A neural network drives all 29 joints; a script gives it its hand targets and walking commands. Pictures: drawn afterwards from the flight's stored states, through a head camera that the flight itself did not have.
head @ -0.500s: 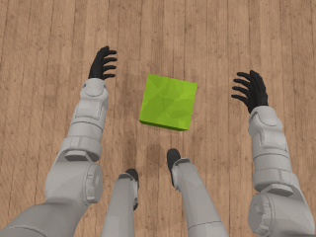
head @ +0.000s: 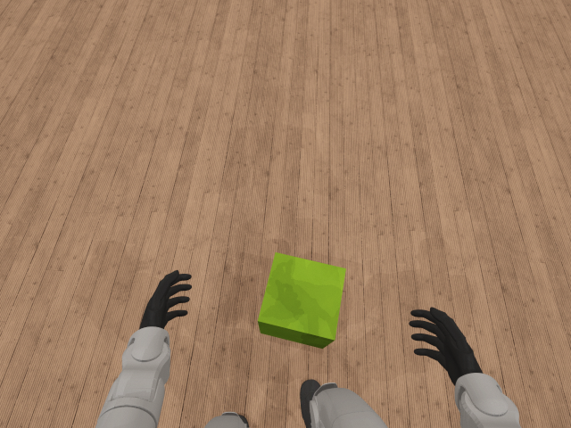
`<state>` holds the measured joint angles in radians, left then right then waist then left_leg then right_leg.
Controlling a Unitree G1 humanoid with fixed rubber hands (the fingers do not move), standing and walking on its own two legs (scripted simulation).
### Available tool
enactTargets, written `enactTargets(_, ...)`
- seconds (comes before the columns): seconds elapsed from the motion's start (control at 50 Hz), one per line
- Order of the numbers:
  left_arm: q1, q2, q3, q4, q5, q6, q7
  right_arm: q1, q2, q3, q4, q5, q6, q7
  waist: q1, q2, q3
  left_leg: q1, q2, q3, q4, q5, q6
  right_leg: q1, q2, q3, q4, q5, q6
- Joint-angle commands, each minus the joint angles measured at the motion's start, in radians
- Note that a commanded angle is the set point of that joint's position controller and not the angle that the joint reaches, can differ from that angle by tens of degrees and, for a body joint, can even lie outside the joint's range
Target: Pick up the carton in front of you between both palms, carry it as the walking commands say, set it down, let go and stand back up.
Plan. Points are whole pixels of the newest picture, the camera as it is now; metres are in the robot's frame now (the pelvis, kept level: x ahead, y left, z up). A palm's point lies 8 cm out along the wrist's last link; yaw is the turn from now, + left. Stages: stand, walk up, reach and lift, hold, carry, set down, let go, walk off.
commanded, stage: let go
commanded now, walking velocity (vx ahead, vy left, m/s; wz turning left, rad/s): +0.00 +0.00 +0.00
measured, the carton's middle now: (300, 303) +0.38 -0.08 -0.64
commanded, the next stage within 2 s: stand in 0.70 s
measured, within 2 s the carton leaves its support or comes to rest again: neither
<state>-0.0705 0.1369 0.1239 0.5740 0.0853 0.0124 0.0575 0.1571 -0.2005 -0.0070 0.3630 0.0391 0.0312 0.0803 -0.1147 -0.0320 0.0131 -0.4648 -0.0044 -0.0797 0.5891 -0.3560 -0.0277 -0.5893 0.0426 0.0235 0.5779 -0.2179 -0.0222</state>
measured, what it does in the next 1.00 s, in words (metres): stands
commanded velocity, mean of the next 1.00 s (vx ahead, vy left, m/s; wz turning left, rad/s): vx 0.00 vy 0.00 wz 0.00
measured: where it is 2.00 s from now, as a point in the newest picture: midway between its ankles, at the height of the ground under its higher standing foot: outside the picture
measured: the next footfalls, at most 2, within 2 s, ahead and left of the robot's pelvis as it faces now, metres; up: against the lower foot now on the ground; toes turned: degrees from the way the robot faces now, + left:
none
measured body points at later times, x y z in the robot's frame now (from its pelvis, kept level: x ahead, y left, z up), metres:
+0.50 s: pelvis +0.02 +0.04 +0.01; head +0.03 +0.04 +0.46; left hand +0.18 +0.28 -0.06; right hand +0.19 -0.20 -0.06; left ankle -0.05 +0.14 -0.73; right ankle +0.03 -0.10 -0.73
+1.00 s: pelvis +0.02 +0.01 +0.01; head +0.03 -0.02 +0.46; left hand +0.14 +0.31 -0.07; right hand +0.16 -0.28 -0.10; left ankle -0.05 +0.14 -0.73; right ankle +0.03 -0.10 -0.73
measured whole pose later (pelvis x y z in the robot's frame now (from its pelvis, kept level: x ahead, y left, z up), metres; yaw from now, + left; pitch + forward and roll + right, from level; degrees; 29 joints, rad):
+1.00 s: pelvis +0.02 +0.01 +0.01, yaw +1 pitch +0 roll +0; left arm 0.20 0.33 0.06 0.74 0.05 0.01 0.01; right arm 0.24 -0.35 -0.05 0.66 -0.04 0.02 -0.01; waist 0.00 0.07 0.02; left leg -0.14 -0.01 -0.09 0.52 -0.38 -0.02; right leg -0.28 0.03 0.01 0.55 -0.27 -0.02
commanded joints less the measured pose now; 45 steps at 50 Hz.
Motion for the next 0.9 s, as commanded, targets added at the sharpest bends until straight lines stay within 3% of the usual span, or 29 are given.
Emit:
enactTargets(0.0,0.042,0.088,0.002,-0.107,-0.007,-0.027,-0.016,0.019,-0.088,-0.022,-0.092,0.007,-0.019,-0.007,0.049,0.044,-0.283,-0.033,-0.057,0.064,-0.135,0.173,0.022,0.570,-0.017,0.027,-0.054,0.425,0.060)
enactTargets(0.12,0.169,0.104,-0.034,-0.153,-0.041,-0.015,-0.056,0.046,-0.108,-0.046,-0.036,-0.006,-0.011,-0.009,0.080,0.094,-0.184,0.127,-0.028,0.044,-0.206,0.316,0.006,0.584,0.011,0.000,-0.115,0.382,0.048)
enactTargets(0.2,0.232,0.117,-0.058,-0.192,-0.068,0.007,-0.083,0.068,-0.116,-0.062,-0.012,-0.024,0.004,-0.011,0.089,0.085,-0.122,0.191,-0.012,0.034,-0.237,0.393,-0.001,0.596,0.023,-0.011,-0.142,0.353,0.042)
enactTargets(0.32,0.254,0.132,-0.082,-0.235,-0.096,0.045,-0.110,0.066,-0.130,-0.082,-0.008,-0.048,0.039,-0.012,0.093,0.072,-0.035,0.219,0.007,0.023,-0.260,0.408,-0.005,0.608,0.035,-0.026,-0.154,0.278,0.034)
enactTargets(0.36,0.250,0.136,-0.084,-0.242,-0.098,0.055,-0.113,0.058,-0.130,-0.084,-0.013,-0.051,0.050,-0.010,0.095,0.076,-0.015,0.210,0.011,0.021,-0.265,0.399,-0.004,0.620,0.038,-0.030,-0.150,0.261,0.034)
enactTargets(0.38,0.290,0.128,-0.091,-0.183,-0.108,0.029,-0.091,0.021,-0.168,-0.094,-0.067,-0.069,0.100,-0.034,0.088,0.074,-0.053,0.267,0.014,0.009,-0.228,0.503,-0.008,0.570,0.065,-0.048,-0.125,0.217,0.038)
enactTargets(0.44,0.256,0.133,-0.092,-0.202,-0.109,0.029,-0.073,0.048,-0.155,-0.078,-0.053,-0.070,0.128,-0.049,0.094,0.093,-0.033,0.271,0.015,0.009,-0.206,0.545,-0.021,0.526,0.060,-0.041,-0.123,0.189,0.033)
enactTargets(0.56,0.266,0.151,-0.081,-0.184,-0.101,0.049,-0.069,0.044,-0.146,-0.065,-0.063,-0.062,0.154,-0.061,0.107,0.096,-0.017,0.237,0.008,0.024,-0.203,0.479,-0.011,0.546,0.051,-0.028,-0.117,0.204,0.030)
enactTargets(0.68,0.265,0.156,-0.074,-0.179,-0.094,0.069,-0.082,0.033,-0.132,-0.055,-0.078,-0.061,0.177,-0.068,0.116,0.064,-0.012,0.197,-0.007,0.046,-0.212,0.341,0.009,0.592,0.036,-0.018,-0.116,0.216,0.032)
enactTargets(0.7,0.277,0.293,-0.024,-0.031,-0.036,0.044,-0.051,-0.010,-0.243,-0.085,0.060,-0.080,0.099,-0.100,0.142,0.154,0.021,0.149,0.015,0.023,-0.175,0.141,-0.009,0.442,-0.074,0.014,-0.107,0.141,0.036)
enactTargets(0.76,0.243,0.296,-0.026,-0.002,-0.021,0.010,-0.038,0.021,-0.217,-0.077,0.100,-0.091,0.019,-0.101,0.121,0.069,0.018,0.204,0.031,-0.021,-0.179,-0.072,0.016,0.323,-0.082,0.065,-0.156,-0.130,0.020)
enactTargets(0.82,0.214,0.290,-0.031,0.024,-0.029,-0.009,-0.048,0.021,-0.227,-0.076,0.141,-0.087,-0.011,-0.089,0.116,0.022,-0.005,0.229,0.034,-0.032,-0.148,-0.022,0.031,0.303,-0.085,0.080,-0.161,-0.140,0.006)
enactTargets(0.88,0.216,0.304,-0.029,0.057,-0.034,-0.017,-0.050,0.032,-0.242,-0.075,0.178,-0.086,-0.025,-0.090,0.113,0.005,-0.032,0.264,0.034,-0.032,-0.130,0.091,0.033,0.328,-0.099,0.087,-0.153,-0.022,-0.003)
